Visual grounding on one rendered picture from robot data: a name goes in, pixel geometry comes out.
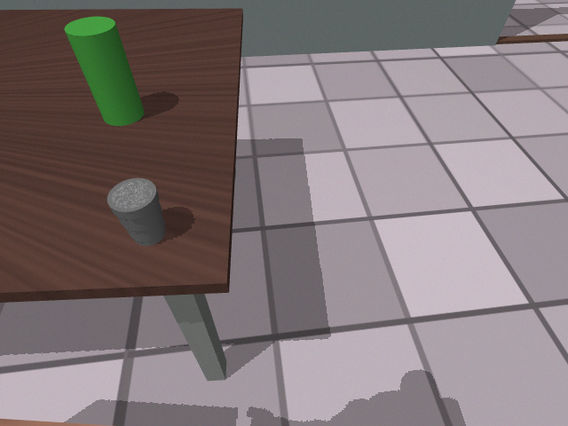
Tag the table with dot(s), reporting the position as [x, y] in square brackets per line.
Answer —
[59, 159]

